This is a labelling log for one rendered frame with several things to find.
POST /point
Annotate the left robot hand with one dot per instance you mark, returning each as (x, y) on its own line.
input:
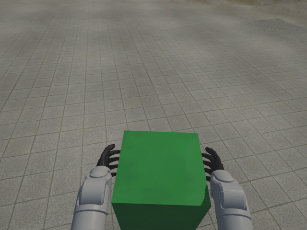
(105, 160)

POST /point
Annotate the robot left forearm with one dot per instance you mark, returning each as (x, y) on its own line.
(91, 208)

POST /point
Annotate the robot right forearm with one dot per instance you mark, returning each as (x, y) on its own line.
(231, 205)

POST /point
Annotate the right robot hand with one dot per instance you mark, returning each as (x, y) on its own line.
(215, 163)

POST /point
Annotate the carton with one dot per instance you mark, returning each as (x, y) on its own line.
(160, 182)

